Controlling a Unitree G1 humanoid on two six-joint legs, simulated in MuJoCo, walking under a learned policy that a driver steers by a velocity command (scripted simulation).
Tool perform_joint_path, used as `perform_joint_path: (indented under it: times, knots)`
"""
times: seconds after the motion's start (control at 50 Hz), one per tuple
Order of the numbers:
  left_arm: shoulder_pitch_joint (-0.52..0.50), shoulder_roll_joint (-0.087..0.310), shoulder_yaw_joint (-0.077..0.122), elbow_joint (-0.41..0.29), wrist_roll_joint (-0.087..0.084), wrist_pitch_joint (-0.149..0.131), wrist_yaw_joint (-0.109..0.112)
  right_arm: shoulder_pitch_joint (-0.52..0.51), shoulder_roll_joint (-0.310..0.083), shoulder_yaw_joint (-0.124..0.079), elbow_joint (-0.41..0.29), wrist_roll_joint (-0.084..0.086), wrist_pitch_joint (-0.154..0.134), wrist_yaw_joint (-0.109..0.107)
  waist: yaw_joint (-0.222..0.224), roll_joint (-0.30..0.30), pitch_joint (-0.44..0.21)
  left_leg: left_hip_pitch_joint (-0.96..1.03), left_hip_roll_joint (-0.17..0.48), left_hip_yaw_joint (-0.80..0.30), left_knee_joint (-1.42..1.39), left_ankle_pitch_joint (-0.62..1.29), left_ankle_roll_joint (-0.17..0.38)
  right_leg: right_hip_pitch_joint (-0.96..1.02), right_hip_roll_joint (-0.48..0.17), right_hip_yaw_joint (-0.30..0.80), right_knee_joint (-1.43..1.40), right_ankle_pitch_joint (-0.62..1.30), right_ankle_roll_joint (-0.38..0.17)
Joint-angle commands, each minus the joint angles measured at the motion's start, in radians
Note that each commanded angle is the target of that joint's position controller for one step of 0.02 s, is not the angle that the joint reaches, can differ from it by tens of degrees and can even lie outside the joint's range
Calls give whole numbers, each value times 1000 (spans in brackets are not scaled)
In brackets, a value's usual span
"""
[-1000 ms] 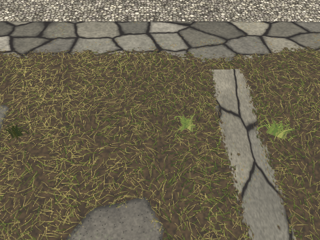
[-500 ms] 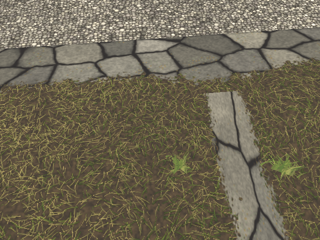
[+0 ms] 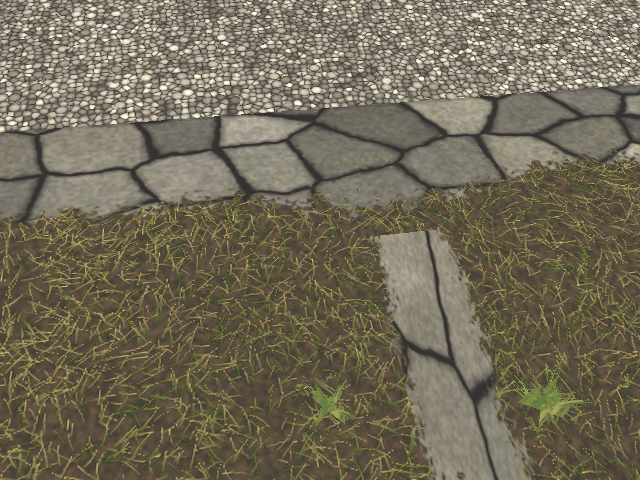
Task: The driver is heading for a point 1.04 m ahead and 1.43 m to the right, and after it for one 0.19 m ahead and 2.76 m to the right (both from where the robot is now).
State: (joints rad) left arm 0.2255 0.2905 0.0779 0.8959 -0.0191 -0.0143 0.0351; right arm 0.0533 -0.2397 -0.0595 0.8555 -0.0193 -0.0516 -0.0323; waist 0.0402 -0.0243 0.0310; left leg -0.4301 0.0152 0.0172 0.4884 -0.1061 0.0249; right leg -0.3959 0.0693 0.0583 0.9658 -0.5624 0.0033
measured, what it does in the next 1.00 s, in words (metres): steps on the spot, turning right: right foot, then left foot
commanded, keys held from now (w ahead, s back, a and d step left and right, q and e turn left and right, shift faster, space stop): e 1.00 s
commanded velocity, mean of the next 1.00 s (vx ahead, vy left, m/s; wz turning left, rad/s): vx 0.02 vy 0.00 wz -0.57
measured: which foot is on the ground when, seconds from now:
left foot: down 0.00-0.34, up 0.36-0.84, down 0.86-1.00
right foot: up 0.00-0.32, down 0.34-0.86, up 0.88-1.00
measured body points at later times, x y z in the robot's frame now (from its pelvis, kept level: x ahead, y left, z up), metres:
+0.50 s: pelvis +0.01 -0.04 +0.01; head +0.03 -0.09 +0.46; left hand +0.19 +0.20 -0.08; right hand +0.06 -0.36 -0.12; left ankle +0.07 +0.10 -0.65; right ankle -0.01 -0.13 -0.73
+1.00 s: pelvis +0.03 -0.02 +0.01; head +0.07 -0.02 +0.46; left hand +0.32 +0.15 -0.10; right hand -0.01 -0.34 -0.09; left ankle +0.10 +0.08 -0.73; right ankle -0.06 -0.12 -0.65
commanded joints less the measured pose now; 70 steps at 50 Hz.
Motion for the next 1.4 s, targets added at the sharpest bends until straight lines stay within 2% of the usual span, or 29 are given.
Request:
perform_joint_path:
  times: [0.02, 0.08, 0.2, 0.28, 0.32, 0.34, 0.36, 0.38, 0.4, 0.44, 0.5, 0.66, 0.76, 0.84, 0.86, 0.88, 0.9, 0.92, 0.96, 1.0, 1.12, 1.24, 1.26, 1.28, 1.3, 1.32, 1.34, 1.36, 1.4]
  knots:
    - [61, 117, 39, -55, 0, 43, 18, 22, -124, -25, -61, 6, 13, -10, -26, 138, -167, 305, 307, -285, -185, 76, 186, -243, -102, 24, 247, 51, 43]
    - [66, 73, 39, -84, -1, 67, 16, -8, -134, -25, -52, -11, 24, -18, -11, 186, -102, 146, 250, -138, -257, -6, 191, -157, -102, -35, 213, 148, 56]
    - [-19, 49, 24, -150, 3, 61, -6, -4, -190, -41, -39, 2, 34, -34, -39, 166, -140, 206, 299, -42, -257, 50, 206, -61, -138, -76, -62, 201, 44]
    - [-14, 74, 33, -166, 4, 68, -30, 1, -216, -52, -31, 22, 47, -23, -30, 177, -135, 232, 324, -8, -216, 18, 172, 46, -120, -121, -244, 224, -3]
    - [61, 80, 44, -141, 10, 72, -38, 3, -204, -51, -22, 41, 57, -17, 8, 152, -138, 190, 295, 41, -122, -33, 103, 181, -81, -152, -430, 328, -55]
    - [97, 114, 57, -132, 15, 73, -33, 50, -166, -46, 1, 43, 64, -10, 14, 62, -110, 100, 238, 102, 17, -121, 27, 266, -102, -65, -555, 414, -101]
    - [116, 232, 82, -149, 17, 73, -13, 60, -98, -30, -24, 5, 66, 3, -26, -257, -85, -180, 97, 209, 355, -448, -84, 387, -370, 307, -620, 710, -212]
    - [88, 275, 79, -184, 48, 52, -18, -49, -115, -39, -79, -3, 57, -5, 5, -265, -84, -292, 0, 39, 539, -568, -99, 274, -463, 466, -667, 714, -359]
    - [50, 240, 72, -193, 60, 26, -24, -91, -148, -48, -89, 10, 57, -11, 4, -160, -83, -293, 13, -38, 623, -486, -79, 249, -408, 392, -687, 623, -331]
    - [-53, 183, 57, -213, 25, 4, -17, -25, -165, -61, -47, 14, 61, -27, -49, -94, -84, -291, 32, -74, 632, -318, -59, 246, -321, 280, -670, 529, -217]
    - [-50, 135, 36, -218, 15, 5, -4, 3, -157, -66, -44, 11, 54, -28, -60, -104, -116, -240, 9, -78, 653, -214, -70, 244, -279, 239, -655, 616, -208]
    - [-14, 179, 49, -232, 11, 19, 10, -48, -133, -49, -77, 22, 37, -9, -20, -127, -97, -158, -26, -108, 317, -201, -104, 277, -254, 328, -629, 532, -225]
    - [-52, 186, 50, -259, 9, 33, 1, -19, -150, -47, -84, 31, 17, 10, -21, -133, -121, -25, -54, -113, 186, -255, -93, 257, -242, 421, -579, 670, -235]
    - [-102, 168, 42, -288, -9, 50, 9, 93, -176, -57, -62, 29, 3, 27, -84, -111, -144, 225, -21, -101, -147, -7, -49, 198, -159, 424, -488, 637, -149]
    - [-65, 119, 28, -293, -1, 52, 10, 121, -237, -70, -64, 13, 9, 22, -64, 27, -180, 371, 153, -237, -162, 100, 13, 71, -81, 335, -338, 385, -95]
    - [-8, 89, 25, -313, -6, 43, 6, 92, -308, -80, -68, -10, 24, 17, 1, 305, -139, 428, 342, -472, -169, 350, 175, -165, 99, 138, -166, -49, -37]
    - [-4, 187, 50, -302, 12, 32, 1, 78, -251, -68, -92, -19, 22, 16, -25, 263, -134, 373, 433, -529, -176, 379, 272, -210, 30, 123, 74, -105, 10]
    - [4, 229, 69, -283, 4, 34, -4, 31, -201, -53, -113, -12, 22, 10, -10, 184, -115, 342, 377, -423, -164, 341, 248, -206, -2, 119, 171, -30, 26]
    - [18, 192, 67, -257, 4, 55, 0, -22, -162, -41, -128, 12, 27, 3, -5, 149, -75, 323, 264, -265, -153, 236, 171, -231, -20, 92, 250, 89, 60]
    - [-6, 145, 52, -276, -4, 64, -8, 0, -168, -36, -125, 12, 37, -5, -23, 162, -52, 303, 227, -175, -172, 252, 176, -232, -32, 41, 249, 149, 82]
    - [-97, 99, 22, -355, 1, 59, -26, 63, -235, -57, -128, 11, 58, -9, -87, 198, -87, 393, 275, -92, -179, 270, 203, -159, -111, -42, -50, 177, 94]
    - [-38, 118, 36, -364, -2, 73, -52, 43, -267, -69, -135, 48, 57, 16, -45, 202, -85, 332, 300, -22, -93, 227, 143, 61, -87, -127, -374, 281, 14]
    - [3, 122, 43, -349, 0, 74, -51, 46, -251, -65, -129, 57, 55, 18, -21, 182, -93, 295, 281, 10, -27, 178, 102, 151, -64, -139, -484, 367, -17]
    - [53, 162, 60, -336, 2, 72, -41, 110, -207, -54, -105, 47, 51, 23, -14, 83, -115, 197, 233, 77, 108, 65, 31, 301, -75, -76, -569, 522, -56]
    - [95, 295, 91, -351, 4, 67, -22, 115, -133, -28, -139, -9, 49, 30, -32, -239, -142, -92, 107, 162, 443, -407, -72, 497, -345, 293, -574, 935, -161]
    - [73, 304, 79, -382, 35, 42, -31, 33, -145, -30, -186, -7, 44, 22, 0, -264, -176, -240, 1, 18, 659, -606, -102, 430, -482, 479, -579, 1036, -361]
    - [72, 256, 68, -375, 43, 20, -42, -16, -192, -44, -195, 16, 46, 15, 31, -153, -180, -248, 22, -56, 744, -552, -91, 399, -435, 416, -609, 912, -359]
    - [30, 230, 59, -365, 33, 7, -41, -15, -201, -49, -193, 29, 48, 10, 0, -125, -134, -251, 39, -72, 736, -463, -73, 361, -374, 337, -613, 808, -299]
    - [-52, 190, 43, -373, 7, 11, -30, 21, -212, -57, -171, 14, 57, -2, -40, -96, -101, -217, 49, -82, 677, -334, -74, 293, -302, 268, -620, 706, -230]
Next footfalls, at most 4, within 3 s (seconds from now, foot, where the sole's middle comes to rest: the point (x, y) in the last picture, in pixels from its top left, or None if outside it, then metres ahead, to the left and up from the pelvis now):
0.34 right None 0.03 -0.14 -0.77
0.86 left None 0.13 0.05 -0.77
1.28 right None -0.04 -0.17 -0.77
1.78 left None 0.15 -0.05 -0.77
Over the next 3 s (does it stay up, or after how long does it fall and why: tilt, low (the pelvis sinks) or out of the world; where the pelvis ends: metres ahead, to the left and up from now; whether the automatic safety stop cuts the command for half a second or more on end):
stays up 0.24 -0.43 0.00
